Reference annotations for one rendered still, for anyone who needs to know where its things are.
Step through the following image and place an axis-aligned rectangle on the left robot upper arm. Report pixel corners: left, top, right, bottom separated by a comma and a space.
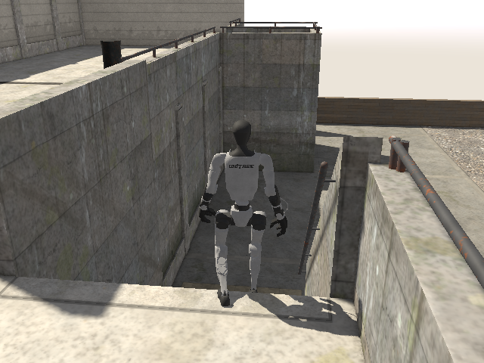
206, 153, 226, 194

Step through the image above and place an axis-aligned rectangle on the left robot forearm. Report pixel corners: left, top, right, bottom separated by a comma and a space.
200, 182, 213, 210

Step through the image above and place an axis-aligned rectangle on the robot left thigh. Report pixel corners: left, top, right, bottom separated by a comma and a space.
215, 209, 231, 257

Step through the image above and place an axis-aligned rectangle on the right robot upper arm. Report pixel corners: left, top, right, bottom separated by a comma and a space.
257, 153, 276, 197

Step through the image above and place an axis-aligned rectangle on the right robot forearm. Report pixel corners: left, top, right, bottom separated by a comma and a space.
269, 185, 285, 220

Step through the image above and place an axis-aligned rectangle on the humanoid robot head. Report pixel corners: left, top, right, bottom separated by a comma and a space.
229, 120, 255, 157

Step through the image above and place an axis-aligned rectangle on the right robot hand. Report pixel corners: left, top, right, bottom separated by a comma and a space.
270, 216, 287, 237

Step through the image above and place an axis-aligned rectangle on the left robot hand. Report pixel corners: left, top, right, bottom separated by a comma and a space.
199, 207, 216, 223

